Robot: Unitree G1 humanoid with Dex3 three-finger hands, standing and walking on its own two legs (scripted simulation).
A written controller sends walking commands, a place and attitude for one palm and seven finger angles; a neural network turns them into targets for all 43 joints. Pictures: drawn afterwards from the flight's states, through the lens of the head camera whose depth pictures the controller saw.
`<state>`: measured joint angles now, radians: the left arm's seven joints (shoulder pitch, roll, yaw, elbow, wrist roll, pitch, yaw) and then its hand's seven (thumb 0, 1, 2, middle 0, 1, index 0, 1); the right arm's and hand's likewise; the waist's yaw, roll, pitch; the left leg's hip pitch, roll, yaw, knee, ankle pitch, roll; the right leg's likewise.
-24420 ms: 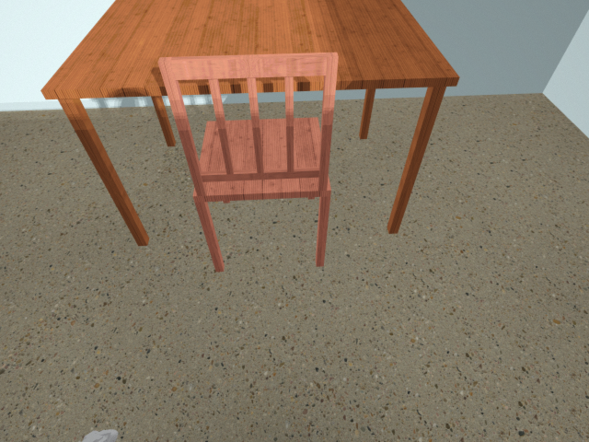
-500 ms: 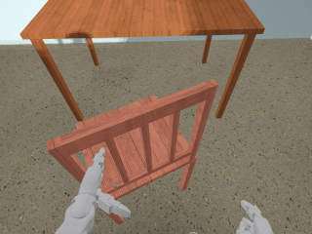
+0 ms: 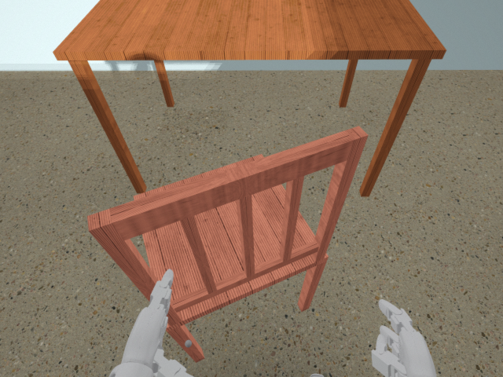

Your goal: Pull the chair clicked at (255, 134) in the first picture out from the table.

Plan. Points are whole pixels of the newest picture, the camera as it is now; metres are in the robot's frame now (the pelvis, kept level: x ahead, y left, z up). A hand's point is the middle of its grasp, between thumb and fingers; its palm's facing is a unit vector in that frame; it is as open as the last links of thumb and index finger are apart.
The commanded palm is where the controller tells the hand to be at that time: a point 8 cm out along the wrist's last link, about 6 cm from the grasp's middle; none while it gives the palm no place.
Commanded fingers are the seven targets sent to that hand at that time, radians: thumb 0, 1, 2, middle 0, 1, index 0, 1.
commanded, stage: draw the hand back to the body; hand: left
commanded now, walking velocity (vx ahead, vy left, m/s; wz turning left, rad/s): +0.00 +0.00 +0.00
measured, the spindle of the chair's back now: (246, 239) +0.37 +0.02 -0.05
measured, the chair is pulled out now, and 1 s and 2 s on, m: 0.50 0.50 0.50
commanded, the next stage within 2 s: step back with the hand held close in 1.64 s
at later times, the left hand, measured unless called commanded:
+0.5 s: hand (144, 339) +0.17 +0.14 +0.07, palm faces +0.00 -1.00 -0.08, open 17.3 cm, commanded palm +0.14 +0.21 +0.10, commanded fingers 0.00 -0.44 0.25 -0.01 -0.02 -0.01 -0.02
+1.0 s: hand (44, 299) +0.19 +0.22 +0.16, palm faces +0.37 -0.84 -0.40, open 12.9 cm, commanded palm +0.14 +0.27 +0.18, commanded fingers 0.00 0.47 0.69 -0.14 -0.21 -0.14 -0.21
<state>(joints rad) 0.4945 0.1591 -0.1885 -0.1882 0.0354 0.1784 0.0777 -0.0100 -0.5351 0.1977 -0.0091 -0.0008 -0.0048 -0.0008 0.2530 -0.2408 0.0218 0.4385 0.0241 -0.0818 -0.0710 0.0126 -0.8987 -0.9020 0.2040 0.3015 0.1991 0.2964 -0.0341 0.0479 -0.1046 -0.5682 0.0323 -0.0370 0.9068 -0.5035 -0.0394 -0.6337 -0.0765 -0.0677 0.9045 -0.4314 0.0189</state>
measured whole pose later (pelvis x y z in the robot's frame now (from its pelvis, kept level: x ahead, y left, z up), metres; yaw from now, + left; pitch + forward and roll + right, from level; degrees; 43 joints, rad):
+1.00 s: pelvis +0.01 -0.01 +0.04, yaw -1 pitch -2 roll +0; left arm 0.58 0.30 0.20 -0.41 -0.06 -0.03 0.17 0.00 0.13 0.52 -0.10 -0.14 -0.13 -0.16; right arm 0.21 -0.23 0.00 0.58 0.03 -0.14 -0.11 0.01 -0.90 -0.90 0.20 0.30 0.20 0.30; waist 0.04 0.09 -0.01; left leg -0.18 0.05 -0.02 0.58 -0.38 -0.05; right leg -0.25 -0.05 -0.07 0.60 -0.32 0.01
